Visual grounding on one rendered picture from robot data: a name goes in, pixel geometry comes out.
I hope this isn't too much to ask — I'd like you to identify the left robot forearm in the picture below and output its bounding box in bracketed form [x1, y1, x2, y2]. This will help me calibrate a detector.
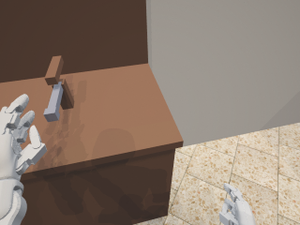
[0, 178, 27, 225]

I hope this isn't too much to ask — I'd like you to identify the right robot hand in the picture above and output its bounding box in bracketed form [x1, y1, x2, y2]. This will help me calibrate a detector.
[219, 183, 256, 225]

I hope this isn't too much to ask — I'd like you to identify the counter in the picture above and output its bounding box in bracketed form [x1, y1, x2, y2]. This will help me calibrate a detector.
[0, 0, 184, 225]

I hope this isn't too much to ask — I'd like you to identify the left robot hand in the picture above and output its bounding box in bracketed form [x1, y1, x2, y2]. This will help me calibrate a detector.
[0, 94, 47, 181]

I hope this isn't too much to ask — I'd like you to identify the tap lever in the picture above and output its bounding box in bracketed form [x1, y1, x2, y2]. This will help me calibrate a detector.
[43, 82, 64, 122]

